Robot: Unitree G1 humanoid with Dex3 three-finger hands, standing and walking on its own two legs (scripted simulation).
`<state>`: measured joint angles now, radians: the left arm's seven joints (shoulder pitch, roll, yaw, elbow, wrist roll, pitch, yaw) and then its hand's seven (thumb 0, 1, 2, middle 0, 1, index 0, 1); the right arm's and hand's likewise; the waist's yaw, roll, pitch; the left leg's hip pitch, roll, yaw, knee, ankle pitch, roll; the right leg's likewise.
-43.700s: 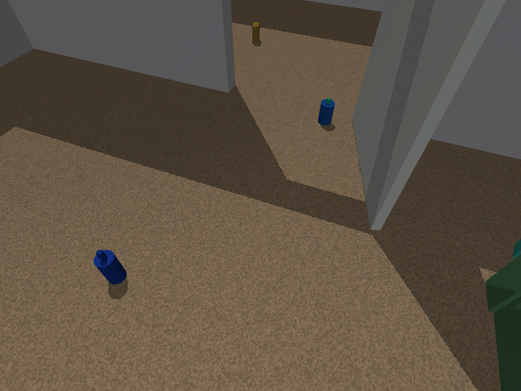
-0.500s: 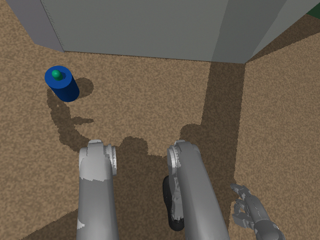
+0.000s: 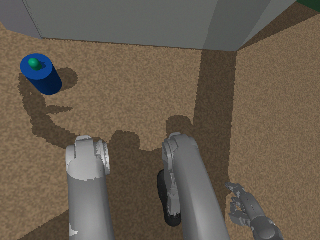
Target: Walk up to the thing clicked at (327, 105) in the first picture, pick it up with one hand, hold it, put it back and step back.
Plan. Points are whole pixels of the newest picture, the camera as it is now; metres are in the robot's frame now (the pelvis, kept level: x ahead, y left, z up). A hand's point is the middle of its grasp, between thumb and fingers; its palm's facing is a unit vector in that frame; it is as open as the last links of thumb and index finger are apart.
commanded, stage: go down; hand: left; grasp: from above
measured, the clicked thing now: (42, 73) +0.55 +0.32 -0.28
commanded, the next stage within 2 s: approach in 1.16 s
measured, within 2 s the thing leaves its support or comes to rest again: neither
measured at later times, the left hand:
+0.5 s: hand out of the picture +0.42 +0.48 +0.03, palm faces +0.36 -0.93 -0.06, open 16.6 cm
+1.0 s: hand out of the picture +0.44 +0.49 +0.02, palm faces +0.37 -0.93 -0.08, open 16.7 cm
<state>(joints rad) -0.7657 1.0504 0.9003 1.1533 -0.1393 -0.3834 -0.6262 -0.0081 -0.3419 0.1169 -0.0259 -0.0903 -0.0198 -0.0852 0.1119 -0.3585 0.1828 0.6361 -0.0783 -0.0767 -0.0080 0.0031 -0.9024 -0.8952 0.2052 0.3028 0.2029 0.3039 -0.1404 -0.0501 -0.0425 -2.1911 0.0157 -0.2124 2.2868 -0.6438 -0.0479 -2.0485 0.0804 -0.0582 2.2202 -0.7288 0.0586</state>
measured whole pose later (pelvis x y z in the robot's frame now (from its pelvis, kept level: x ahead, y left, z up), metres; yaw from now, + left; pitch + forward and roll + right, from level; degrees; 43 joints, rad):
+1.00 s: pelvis +0.00 +0.01 -0.01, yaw -3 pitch +29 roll -13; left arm -0.84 1.21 0.92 1.19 -0.09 -0.35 -0.62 -0.01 -0.37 0.17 -0.03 -0.12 -0.01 -0.13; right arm 0.09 -0.37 0.26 0.58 -0.09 0.01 0.00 0.00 -0.90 -0.90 0.20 0.30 0.20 0.30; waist -0.18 -0.07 0.03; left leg -2.24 0.02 -0.24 2.35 -0.65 -0.03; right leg -2.07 0.09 -0.08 2.24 -0.72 0.06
